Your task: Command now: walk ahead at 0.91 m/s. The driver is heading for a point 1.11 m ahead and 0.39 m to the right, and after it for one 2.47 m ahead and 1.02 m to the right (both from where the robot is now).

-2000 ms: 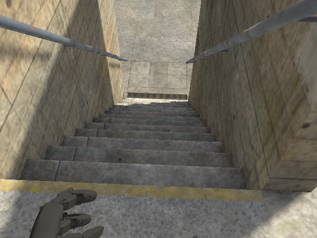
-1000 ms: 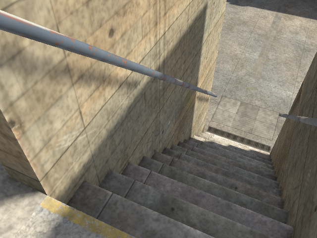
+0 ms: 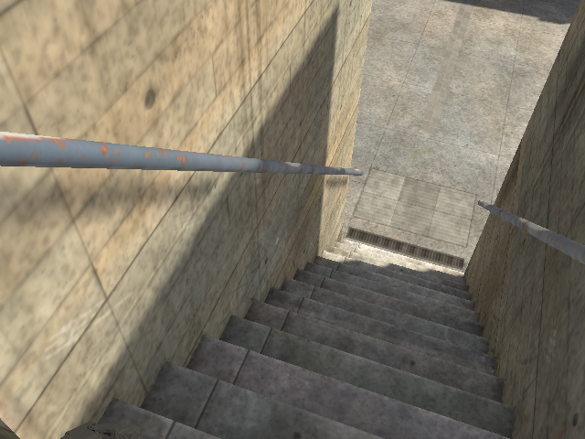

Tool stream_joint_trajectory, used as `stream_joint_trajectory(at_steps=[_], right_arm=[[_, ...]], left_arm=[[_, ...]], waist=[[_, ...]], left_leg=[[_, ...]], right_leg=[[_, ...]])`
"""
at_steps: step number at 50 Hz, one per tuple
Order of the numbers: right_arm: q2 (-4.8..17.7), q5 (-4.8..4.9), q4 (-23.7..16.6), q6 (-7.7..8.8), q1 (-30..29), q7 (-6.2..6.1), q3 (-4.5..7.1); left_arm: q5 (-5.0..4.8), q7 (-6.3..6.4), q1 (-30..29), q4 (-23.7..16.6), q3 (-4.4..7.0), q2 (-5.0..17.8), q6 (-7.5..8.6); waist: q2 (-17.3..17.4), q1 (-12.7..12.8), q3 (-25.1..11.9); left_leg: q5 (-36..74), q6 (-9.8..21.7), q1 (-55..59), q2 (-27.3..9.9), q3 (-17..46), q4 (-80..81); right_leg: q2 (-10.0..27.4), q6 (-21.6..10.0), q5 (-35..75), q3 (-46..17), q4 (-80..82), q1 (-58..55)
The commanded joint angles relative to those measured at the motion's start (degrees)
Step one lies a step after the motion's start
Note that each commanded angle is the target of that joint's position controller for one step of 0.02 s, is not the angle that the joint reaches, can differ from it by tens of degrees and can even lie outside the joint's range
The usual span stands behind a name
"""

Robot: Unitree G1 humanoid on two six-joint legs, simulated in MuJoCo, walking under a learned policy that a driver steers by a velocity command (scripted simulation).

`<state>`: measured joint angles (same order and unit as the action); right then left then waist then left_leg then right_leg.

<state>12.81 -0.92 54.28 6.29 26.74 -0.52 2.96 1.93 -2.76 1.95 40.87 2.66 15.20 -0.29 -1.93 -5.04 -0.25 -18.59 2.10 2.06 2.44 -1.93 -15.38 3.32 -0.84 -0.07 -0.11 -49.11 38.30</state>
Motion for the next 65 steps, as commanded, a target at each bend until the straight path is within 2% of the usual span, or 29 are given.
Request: stream_joint_trajectory(at_steps=[1,4,5,6,8,12,21,23,24,25,26,28,29,30,31,33,35,38,40,41,42,45,49,52,54,55,58,62,65], right_arm=[[10.99,0.05,-5.2,1.3,-8.49,-0.63,2.26],[12.67,2.02,-9.9,0.29,-27.47,-1.07,2.77],[-1.14,1.81,-12.94,0.41,-24.19,-1.48,-0.12],[-3.27,2.05,-14.16,0.97,-13.06,-2.28,-1.39],[4.6,0.07,-13.56,-0.52,-4.89,-2.31,0.12],[7.22,-2.37,-16.7,-6.28,-16.4,-0.46,1.23],[6.15,-1.76,-21.96,-5.5,-38.3,0.85,0.42],[1.45,0.64,-18.36,-5.47,-32.76,2.83,-1.25],[7.45,3.57,-16.03,-7.55,-27.8,1.97,1.19],[7.88,3.73,-13.72,-9.32,-23.21,1.76,1.63],[4.05,1.15,-11.57,-8.11,-19.35,3.77,0.19],[6.72,-1.87,-4.22,-7.78,1.5,2.54,2.37],[12.29,-2.13,-0.3,-7.78,13.78,0.97,4.52],[13.79,-1.34,-0.43,-6.38,18.32,0.53,4.59],[14.03,-2.09,-2.4,-2.76,7.33,1.08,1.97],[14.27,-0.93,-5.35,-3.3,1.72,-0.84,3.17],[13.76,1.39,-5.24,-2.56,-7.84,-3.59,2.43],[8.13,0.15,-3.93,0.56,-7.66,-1.48,-0.38],[5.32,0.59,-1.15,0.94,-4.51,-1.53,-0.65],[11.37,0.47,-1.21,-0.42,0.52,-5.44,1.68],[13.18,-0.17,-0.98,0.32,-2.05,-6.09,2.37],[6.36,0.74,-3.57,0.97,-11.65,-3.18,0.17],[5.33,-1.46,-0.58,-0.48,-2.64,-1.42,-0.62],[13.23,-2.91,-0.04,-5.44,-1.55,-2.97,2.71],[3.86,-3.2,-5.15,-6.97,-10.86,-2.31,0.81],[0.67,-2.78,-12.17,-6.22,-13.2,-1.97,-0.78],[3.81,-3.76,-13.16,-3.23,-19.54,-0.98,-0.37],[2.84,-3.19,-10.42,-5.13,-13.87,-2.22,-1.3],[6.43,-2.16,-12.59,-3.49,-20.84,-1.08,-0.6]], left_arm=[[0.34,1.23,9.89,-0.02,2.96,6.51,-0.1],[0.15,2.34,42.72,7.22,5.8,9.99,-0.22],[-0.09,1.06,30.05,5.69,2.3,6.56,1.86],[-0.68,0.97,22.97,0.35,0.05,3.84,2.65],[-0.64,2.35,17.61,-2.55,2.67,11.41,3.38],[-1.28,1.92,13.21,-3.21,1.31,10.08,6.3],[0.7,4.14,31.07,2.89,1.39,8.81,6.56],[-0.79,3.12,26.49,3.18,0.35,7.47,7.28],[-0.7,0.63,20.78,0.57,-0.61,5.03,5.1],[-0.67,-0.18,22.6,1.81,-1.22,3.85,4.58],[-1.82,3.0,24.25,5.05,-1.46,2.25,6.09],[-1.73,3.58,18.71,5.77,0.74,10.01,6.64],[-1.53,4.41,15.65,5.53,1.3,7.77,2.55],[-1.03,6.23,-1.8,2.17,2.44,8.63,3.37],[-2.62,4.58,19.99,0.11,1.64,5.01,3.36],[3.28,1.84,31.1,5.71,1.88,6.95,-1.77],[2.68,-1.2,23.66,2.39,0.32,3.37,-3.07],[1.83,4.19,17.21,2.75,1.02,5.75,-3.42],[1.3,2.37,11.43,0.17,2.43,8.32,-2.12],[3.91,-3.7,2.94,-3.12,2.03,8.35,-3.67],[2.01,-5.0,1.93,-4.7,0.94,4.51,-3.76],[-2.2,-2.27,6.38,-3.8,-0.31,-0.19,-3.61],[2.21,0.62,5.46,-1.85,0.72,2.65,-3.16],[-0.19,2.25,19.61,3.86,2.11,4.22,-1.71],[-0.18,1.95,28.35,9.4,2.49,8.92,0.43],[-1.99,1.26,25.78,7.87,2.82,14.43,0.81],[-4.03,2.66,23.62,8.17,1.83,9.06,-0.28],[-1.0,3.01,13.92,4.39,0.08,7.64,3.59],[-2.72,4.89,19.54,6.63,-0.72,2.59,5.12]], waist=[[5.78,9.89,-0.46],[2.24,32.82,-5.32],[-14.73,19.76,2.7],[-13.22,8.49,-1.09],[-6.23,2.75,-6.45],[-0.85,1.45,3.81],[2.41,11.4,6.29],[2.61,8.06,0.36],[-6.13,10.13,-1.27],[-8.17,8.75,-0.72],[6.48,4.17,8.25],[-0.86,-6.51,-1.47],[-5.07,-10.25,-3.02],[16.54,-22.39,12.01],[14.06,0.67,4.32],[-2.11,8.35,-5.32],[3.73,12.31,-0.42],[12.45,7.52,2.8],[15.02,4.95,-0.44],[-2.2,5.71,3.16],[2.78,6.11,3.3],[12.76,8.48,3.61],[8.76,4.04,11.03],[9.33,6.85,5.29],[-21.46,11.84,8.5],[-22.44,6.68,3.39],[1.09,7.7,-5.79],[-1.71,0.21,-5.69],[0.0,3.96,-5.89]], left_leg=[[50.79,6.11,-13.45,-11.38,-0.6,-5.35],[46.27,5.23,-35.53,-2.27,-1.85,-68.88],[-10.31,6.34,-50.85,8.72,8.52,-88.2],[-11.31,7.03,-53.95,7.79,17.21,-90.43],[-1.58,2.22,-49.62,2.37,11.92,-79.99],[9.29,-1.19,-43.58,-1.97,10.69,-56.05],[38.97,2.19,-70.0,-3.21,13.35,-32.32],[61.65,2.78,-28.11,-2.62,1.53,-22.57],[51.24,-0.95,-17.82,-2.24,1.2,-22.36],[50.86,-2.57,-8.84,-1.29,-0.36,-27.01],[61.61,-0.47,-11.88,-0.13,-6.6,-22.15],[56.35,0.89,3.94,-2.21,-4.19,-17.86],[47.55,4.7,18.04,-12.06,13.89,-9.83],[67.07,7.95,4.07,-13.23,6.04,6.79],[100.23,4.33,22.75,-20.66,12.1,-20.66],[55.67,4.24,10.14,-23.63,21.15,-19.15],[43.85,7.59,-10.35,-24.08,19.26,-11.94],[69.43,14.78,-26.42,-24.6,10.36,-20.3],[27.31,8.27,-20.25,-16.38,3.53,-24.57],[26.44,5.76,-19.55,-18.6,8.08,-24.84],[9.32,4.53,-21.54,-20.81,11.4,-24.42],[-12.38,0.67,-32.99,-16.55,-1.38,-30.66],[-4.67,0.56,-28.65,-18.95,-7.79,-40.95],[41.02,6.12,-15.71,-22.03,-5.33,-70.35],[-24.2,4.44,-54.68,-4.01,-10.61,-121.91],[-26.79,3.3,-69.89,-3.21,-7.08,-121.75],[-13.82,-1.07,-72.66,-7.71,4.57,-96.69],[21.57,-7.48,-40.19,-5.42,3.42,-63.93],[50.22,-5.59,-40.38,-2.84,5.64,-39.59]], right_leg=[[-3.98,-2.99,-0.53,4.9,-4.61,-22.27],[-5.61,-9.1,-16.64,6.07,7.65,-51.67],[3.65,-6.37,13.17,-5.42,5.52,-43.94],[12.46,-3.76,48.21,-15.17,2.8,-39.9],[18.86,-11.71,13.01,-27.78,20.76,-29.5],[11.9,-10.78,10.13,-17.1,18.42,-9.16],[7.79,-10.39,-7.4,-15.63,3.82,-39.23],[3.07,-9.21,-30.02,-6.79,7.36,-10.94],[-0.21,-10.46,-34.43,1.93,3.66,-9.72],[0.15,-10.21,-39.75,1.78,1.3,-5.81],[1.45,-6.49,-25.76,-4.62,-4.49,-3.89],[1.8,-4.32,-2.9,-0.73,-28.55,-10.8],[-6.56,-5.22,-30.37,1.13,-57.67,-2.34],[-14.51,-0.54,-54.91,0.06,-74.04,2.48],[-10.87,-2.26,-55.79,-8.2,-62.67,21.63],[-6.42,-4.23,-23.84,-14.14,-55.06,12.62],[-2.7,0.11,-6.32,-15.65,-33.34,7.45],[-2.16,4.85,-1.26,-4.78,-31.8,-5.26],[-0.04,0.72,20.51,-7.89,-14.89,-1.4],[-2.79,-1.28,26.11,-9.32,-8.31,4.38],[-1.64,-1.32,32.45,-13.39,-5.65,3.62],[-1.25,-2.05,44.89,-9.25,1.01,-12.59],[-2.81,-4.85,30.72,4.1,3.43,-17.3],[-1.6,-7.75,4.62,4.93,23.75,-26.46],[-0.17,-9.41,48.37,-0.42,8.99,-46.09],[3.87,-11.27,76.24,-9.46,-3.53,-49.11],[7.1,-16.05,27.68,-21.08,2.11,-38.47],[5.01,-18.71,10.02,-32.78,10.89,-4.28],[-4.44,-14.91,-16.87,-25.19,-5.57,-10.89]])
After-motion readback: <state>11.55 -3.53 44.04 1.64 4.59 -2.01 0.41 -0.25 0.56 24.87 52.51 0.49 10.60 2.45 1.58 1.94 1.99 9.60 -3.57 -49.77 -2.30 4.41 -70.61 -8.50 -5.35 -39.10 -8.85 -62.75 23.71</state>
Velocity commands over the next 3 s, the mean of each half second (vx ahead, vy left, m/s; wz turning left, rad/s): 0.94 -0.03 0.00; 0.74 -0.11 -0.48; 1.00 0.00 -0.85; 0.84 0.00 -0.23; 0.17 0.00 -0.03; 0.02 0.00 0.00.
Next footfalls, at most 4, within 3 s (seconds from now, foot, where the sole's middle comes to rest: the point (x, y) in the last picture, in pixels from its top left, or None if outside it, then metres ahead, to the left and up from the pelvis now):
0.08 right None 0.13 -0.10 -0.77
0.60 left None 0.45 0.11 -0.98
1.06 right None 0.59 -0.16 -1.19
1.48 left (300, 396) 0.88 -0.10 -1.41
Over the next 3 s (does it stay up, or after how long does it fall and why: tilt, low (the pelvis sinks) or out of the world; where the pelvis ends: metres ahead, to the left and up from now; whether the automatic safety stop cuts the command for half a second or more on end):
stays up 1.20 -0.47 -1.04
